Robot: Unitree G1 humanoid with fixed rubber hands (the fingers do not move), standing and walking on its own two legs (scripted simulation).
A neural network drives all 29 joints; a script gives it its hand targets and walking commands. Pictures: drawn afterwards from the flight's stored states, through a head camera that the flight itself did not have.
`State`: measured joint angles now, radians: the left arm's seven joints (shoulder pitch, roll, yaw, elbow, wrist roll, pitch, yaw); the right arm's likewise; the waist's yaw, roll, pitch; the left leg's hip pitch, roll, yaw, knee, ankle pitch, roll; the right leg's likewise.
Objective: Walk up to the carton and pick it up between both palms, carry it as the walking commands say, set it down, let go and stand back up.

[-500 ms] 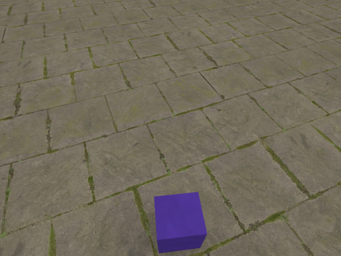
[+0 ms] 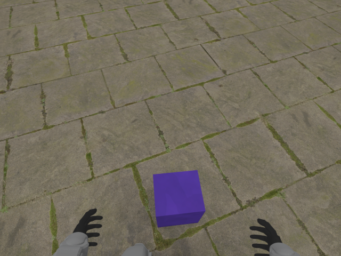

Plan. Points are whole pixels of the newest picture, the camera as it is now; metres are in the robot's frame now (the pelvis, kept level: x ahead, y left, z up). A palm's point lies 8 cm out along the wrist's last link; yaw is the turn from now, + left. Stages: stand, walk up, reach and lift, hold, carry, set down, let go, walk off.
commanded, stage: reach and lift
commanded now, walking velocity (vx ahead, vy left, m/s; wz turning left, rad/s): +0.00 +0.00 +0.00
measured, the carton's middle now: (176, 200) +0.41 -0.03 -0.62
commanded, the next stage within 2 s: none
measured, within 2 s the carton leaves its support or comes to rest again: neither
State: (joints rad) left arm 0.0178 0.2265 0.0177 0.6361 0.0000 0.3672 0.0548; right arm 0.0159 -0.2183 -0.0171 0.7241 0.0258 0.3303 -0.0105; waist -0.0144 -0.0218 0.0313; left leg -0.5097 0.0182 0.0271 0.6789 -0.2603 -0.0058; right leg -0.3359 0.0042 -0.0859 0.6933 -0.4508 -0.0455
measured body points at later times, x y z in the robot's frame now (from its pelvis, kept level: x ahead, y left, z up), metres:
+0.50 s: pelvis -0.07 -0.01 -0.05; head +0.10 -0.01 +0.37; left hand +0.22 +0.23 -0.16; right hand +0.21 -0.23 -0.17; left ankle +0.05 +0.12 -0.72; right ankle -0.06 -0.09 -0.72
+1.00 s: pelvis -0.08 +0.00 -0.09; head +0.19 +0.00 +0.27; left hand +0.37 +0.20 -0.20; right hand +0.38 -0.22 -0.20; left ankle +0.05 +0.12 -0.72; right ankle -0.06 -0.09 -0.72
